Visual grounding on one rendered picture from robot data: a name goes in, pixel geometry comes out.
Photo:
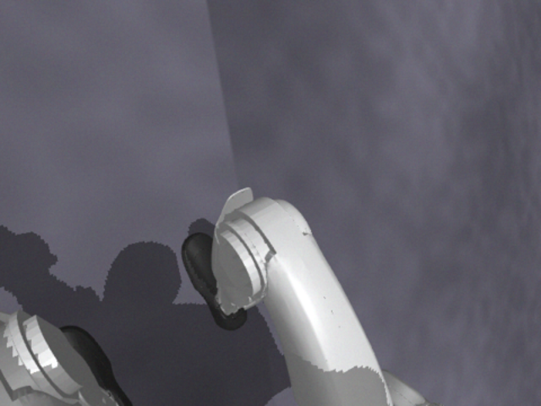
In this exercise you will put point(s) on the right robot foot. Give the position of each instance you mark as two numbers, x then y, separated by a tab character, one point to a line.
196	255

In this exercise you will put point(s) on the left robot foot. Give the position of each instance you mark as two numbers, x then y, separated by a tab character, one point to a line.
83	343

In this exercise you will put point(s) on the right robot hand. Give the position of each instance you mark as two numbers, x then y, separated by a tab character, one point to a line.
402	394

